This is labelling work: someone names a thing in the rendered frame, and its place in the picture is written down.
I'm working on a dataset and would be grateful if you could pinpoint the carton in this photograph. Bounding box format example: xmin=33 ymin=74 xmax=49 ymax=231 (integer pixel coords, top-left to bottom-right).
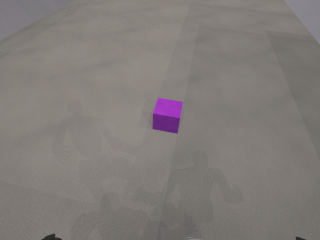
xmin=152 ymin=98 xmax=183 ymax=134

